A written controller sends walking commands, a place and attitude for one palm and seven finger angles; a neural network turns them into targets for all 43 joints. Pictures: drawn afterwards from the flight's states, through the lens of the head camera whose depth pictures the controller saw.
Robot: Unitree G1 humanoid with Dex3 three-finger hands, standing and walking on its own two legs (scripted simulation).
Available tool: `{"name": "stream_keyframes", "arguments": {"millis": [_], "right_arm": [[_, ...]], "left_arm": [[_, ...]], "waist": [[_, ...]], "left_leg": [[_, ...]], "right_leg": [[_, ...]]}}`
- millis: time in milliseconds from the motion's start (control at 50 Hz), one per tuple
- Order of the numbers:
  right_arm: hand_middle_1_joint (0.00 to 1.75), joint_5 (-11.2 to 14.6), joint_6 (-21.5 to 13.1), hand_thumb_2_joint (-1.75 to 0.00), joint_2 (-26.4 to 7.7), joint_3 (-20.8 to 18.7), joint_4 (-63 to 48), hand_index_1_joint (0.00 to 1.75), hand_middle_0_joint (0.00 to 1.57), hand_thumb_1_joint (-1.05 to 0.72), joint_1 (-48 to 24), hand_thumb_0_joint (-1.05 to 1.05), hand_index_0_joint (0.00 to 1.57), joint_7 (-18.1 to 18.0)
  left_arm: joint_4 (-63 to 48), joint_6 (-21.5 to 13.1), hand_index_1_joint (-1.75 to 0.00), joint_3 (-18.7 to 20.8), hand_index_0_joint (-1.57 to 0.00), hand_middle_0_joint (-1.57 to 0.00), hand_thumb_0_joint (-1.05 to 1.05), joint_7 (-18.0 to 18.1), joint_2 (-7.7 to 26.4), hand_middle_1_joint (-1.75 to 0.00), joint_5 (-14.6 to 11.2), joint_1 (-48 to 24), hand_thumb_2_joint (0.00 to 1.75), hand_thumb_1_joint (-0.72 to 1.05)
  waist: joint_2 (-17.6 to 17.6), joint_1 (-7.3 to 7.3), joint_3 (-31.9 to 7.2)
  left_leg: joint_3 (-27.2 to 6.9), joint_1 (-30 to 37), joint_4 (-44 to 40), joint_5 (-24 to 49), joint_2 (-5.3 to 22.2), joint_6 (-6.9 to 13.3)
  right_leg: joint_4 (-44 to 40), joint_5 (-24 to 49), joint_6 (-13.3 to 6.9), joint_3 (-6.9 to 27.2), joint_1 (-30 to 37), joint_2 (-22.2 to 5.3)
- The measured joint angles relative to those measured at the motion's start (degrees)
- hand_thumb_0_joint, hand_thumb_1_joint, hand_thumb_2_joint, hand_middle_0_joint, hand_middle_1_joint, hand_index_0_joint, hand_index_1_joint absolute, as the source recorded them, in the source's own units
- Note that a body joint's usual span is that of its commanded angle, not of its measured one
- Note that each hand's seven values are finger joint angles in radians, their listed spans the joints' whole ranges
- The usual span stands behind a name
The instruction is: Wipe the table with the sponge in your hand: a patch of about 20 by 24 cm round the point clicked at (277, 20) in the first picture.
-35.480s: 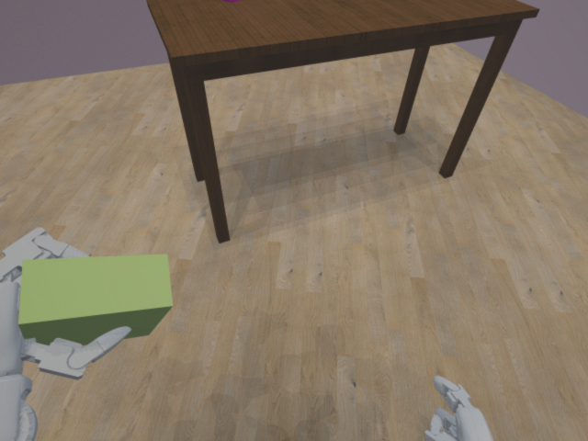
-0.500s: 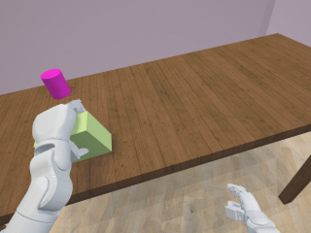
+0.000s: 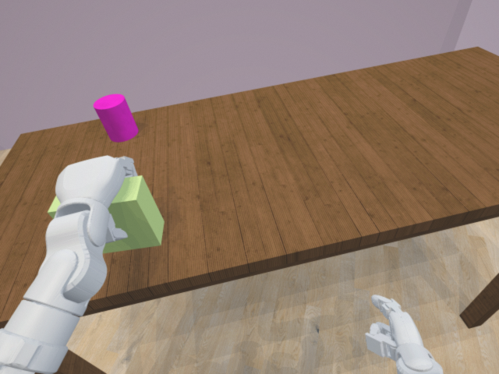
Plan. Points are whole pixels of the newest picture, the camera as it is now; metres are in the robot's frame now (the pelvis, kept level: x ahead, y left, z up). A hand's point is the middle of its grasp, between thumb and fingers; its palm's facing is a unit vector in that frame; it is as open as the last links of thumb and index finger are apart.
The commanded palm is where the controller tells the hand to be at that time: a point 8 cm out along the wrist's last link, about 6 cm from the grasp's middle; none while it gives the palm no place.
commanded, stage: wipe forward along the middle lane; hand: left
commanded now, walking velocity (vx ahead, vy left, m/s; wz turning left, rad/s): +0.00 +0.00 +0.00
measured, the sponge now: (117, 224) +0.30 +0.27 +0.10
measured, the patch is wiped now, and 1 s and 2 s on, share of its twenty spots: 1.00 1.00 1.00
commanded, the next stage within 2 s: slide back across to the first lane in 1.38 s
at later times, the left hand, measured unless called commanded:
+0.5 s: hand (121, 179) +0.36 +0.28 +0.15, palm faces +0.03 -0.03 -1.00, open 9.5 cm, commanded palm +0.34 +0.28 +0.18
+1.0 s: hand (125, 159) +0.42 +0.30 +0.15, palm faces -0.08 -0.01 -1.00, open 9.5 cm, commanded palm +0.40 +0.30 +0.17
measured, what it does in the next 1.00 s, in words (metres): stands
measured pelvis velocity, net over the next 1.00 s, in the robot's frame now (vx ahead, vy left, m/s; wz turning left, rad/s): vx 0.01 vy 0.00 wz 0.01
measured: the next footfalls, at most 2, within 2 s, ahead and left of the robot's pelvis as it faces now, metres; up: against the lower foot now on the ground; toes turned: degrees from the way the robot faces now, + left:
none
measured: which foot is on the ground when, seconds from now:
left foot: down 0.00-1.00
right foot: down 0.00-1.00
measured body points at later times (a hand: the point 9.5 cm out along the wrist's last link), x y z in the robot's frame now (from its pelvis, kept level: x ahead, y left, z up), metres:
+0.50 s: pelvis +0.01 +0.01 +0.00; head +0.01 -0.03 +0.45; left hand +0.36 +0.27 +0.20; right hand +0.22 -0.21 -0.10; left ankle -0.02 +0.11 -0.74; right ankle +0.04 -0.08 -0.74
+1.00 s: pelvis +0.01 +0.00 +0.00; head +0.03 -0.03 +0.45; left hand +0.42 +0.29 +0.20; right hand +0.17 -0.25 -0.12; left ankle -0.02 +0.11 -0.74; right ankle +0.04 -0.08 -0.74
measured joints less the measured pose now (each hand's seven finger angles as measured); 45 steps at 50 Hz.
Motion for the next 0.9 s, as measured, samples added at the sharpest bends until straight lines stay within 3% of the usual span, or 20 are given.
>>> {"name": "stream_keyframes", "arguments": {"millis": [240, 600, 900], "right_arm": [[0.30, 0.4, -0.2, -0.89, 0.3, 0.2, 1.2, 0.30, 0.21, -0.90, 1.3, 0.02, 0.20, 0.6], [0.30, 1.0, 0.2, -0.89, -0.9, -0.7, 1.7, 0.30, 0.20, -0.91, 3.1, 0.01, 0.20, 0.5], [0.30, 1.0, 0.0, -0.89, -0.9, -1.0, 1.8, 0.30, 0.20, -0.90, 5.6, 0.01, 0.20, -0.5]], "left_arm": [[9.6, -1.2, -1.37, -1.7, -0.84, -0.76, -0.02, 1.5, -2.4, -1.36, 2.2, -8.7, 1.09, -0.51], [19.6, -3.2, -1.37, -1.3, -0.84, -0.77, -0.01, 2.1, -1.9, -1.36, 2.7, -15.5, 1.11, -0.52], [34.0, -9.7, -1.37, 0.8, -0.84, -0.77, -0.01, 1.2, 1.1, -1.35, 3.4, -24.4, 1.13, -0.54]], "waist": [[-0.9, -0.23, -0.4], [-1.8, -1.56, -1.8], [-2.5, -3.36, -2.6]], "left_leg": [[-0.3, -1.0, -1.6, 1.2, -0.6, 0.6], [-0.3, -2.9, -1.1, 0.4, -0.3, 0.7], [-0.6, -7.1, 1.5, -0.6, 0.4, -0.1]], "right_leg": [[-2.2, 1.3, 0.6, -0.1, -0.5, -0.6], [-2.1, 0.7, 0.7, -0.1, -2.3, -0.4], [-0.4, 0.2, 0.0, -0.7, -6.1, 0.3]]}}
